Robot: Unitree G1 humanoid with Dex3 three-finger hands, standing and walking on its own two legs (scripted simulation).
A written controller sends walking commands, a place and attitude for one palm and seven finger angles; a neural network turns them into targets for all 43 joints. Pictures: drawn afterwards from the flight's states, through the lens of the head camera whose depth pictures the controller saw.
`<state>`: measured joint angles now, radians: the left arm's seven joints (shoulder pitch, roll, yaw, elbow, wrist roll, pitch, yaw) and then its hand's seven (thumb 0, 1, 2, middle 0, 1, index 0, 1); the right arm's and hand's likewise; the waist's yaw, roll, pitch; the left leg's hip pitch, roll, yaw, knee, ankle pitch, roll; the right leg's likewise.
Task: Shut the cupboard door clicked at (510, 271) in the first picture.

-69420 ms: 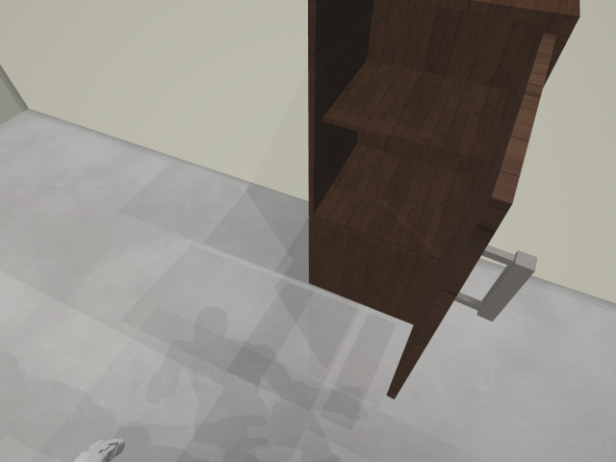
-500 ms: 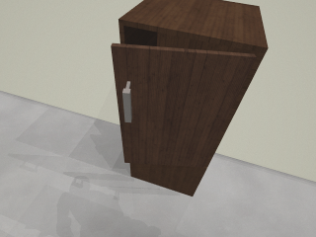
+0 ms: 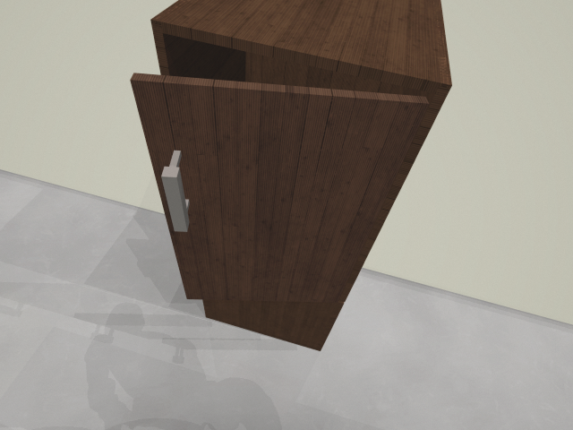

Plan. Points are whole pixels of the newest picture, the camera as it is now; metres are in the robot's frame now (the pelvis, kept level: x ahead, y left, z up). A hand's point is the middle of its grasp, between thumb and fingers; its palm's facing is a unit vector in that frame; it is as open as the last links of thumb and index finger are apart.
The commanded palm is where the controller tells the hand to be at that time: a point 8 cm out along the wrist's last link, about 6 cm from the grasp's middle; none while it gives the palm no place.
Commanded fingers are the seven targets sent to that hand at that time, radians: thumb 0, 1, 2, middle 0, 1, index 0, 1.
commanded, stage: come to a stop and stand still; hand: left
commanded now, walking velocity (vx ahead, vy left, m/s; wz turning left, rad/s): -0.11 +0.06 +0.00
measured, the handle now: (179, 192) +0.44 +0.20 +0.07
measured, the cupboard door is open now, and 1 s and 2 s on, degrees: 16 16 16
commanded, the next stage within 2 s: look again from close up in 1.50 s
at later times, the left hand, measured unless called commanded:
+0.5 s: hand out of the picture +0.06 +0.14 -0.18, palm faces +0.05 -0.98 -0.21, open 7.3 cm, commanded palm none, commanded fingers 0.00 0.90 0.90 -0.20 -0.30 -0.20 -0.30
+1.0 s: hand out of the picture +0.05 +0.13 -0.16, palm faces +0.02 -0.97 -0.23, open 7.4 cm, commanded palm none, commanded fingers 0.00 0.90 0.90 -0.20 -0.30 -0.20 -0.30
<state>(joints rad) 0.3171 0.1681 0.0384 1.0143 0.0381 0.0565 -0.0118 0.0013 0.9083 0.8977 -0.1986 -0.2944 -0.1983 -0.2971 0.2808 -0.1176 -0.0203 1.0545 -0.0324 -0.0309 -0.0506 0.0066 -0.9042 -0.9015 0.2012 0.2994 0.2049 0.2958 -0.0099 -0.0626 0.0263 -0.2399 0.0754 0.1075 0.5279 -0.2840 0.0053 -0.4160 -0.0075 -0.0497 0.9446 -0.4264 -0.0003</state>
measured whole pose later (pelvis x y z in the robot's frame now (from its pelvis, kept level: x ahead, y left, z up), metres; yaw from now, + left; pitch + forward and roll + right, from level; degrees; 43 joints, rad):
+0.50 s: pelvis +0.02 -0.04 +0.00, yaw +2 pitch -1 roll +0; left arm 0.23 0.18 0.00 1.01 0.02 0.00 0.04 0.00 0.93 0.90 -0.20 -0.29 -0.20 -0.30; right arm 0.25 -0.17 -0.03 1.02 -0.01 0.01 -0.02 0.02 -0.93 -0.90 0.20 0.30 0.20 0.30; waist 0.01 -0.01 0.04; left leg -0.24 0.03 0.07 0.56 -0.30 0.00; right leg -0.29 -0.06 -0.06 0.55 -0.24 0.02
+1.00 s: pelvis +0.04 -0.05 +0.00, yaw +1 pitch -1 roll +1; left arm 0.25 0.16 -0.02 1.09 0.01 -0.01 0.02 0.00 0.91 0.90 -0.20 -0.29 -0.20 -0.30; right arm 0.28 -0.18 0.02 1.08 -0.01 -0.01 -0.02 0.01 -0.91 -0.90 0.20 0.30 0.20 0.30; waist 0.00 0.04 0.05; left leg -0.13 0.01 0.09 0.42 -0.27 0.00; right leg -0.22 -0.06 -0.05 0.49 -0.25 0.02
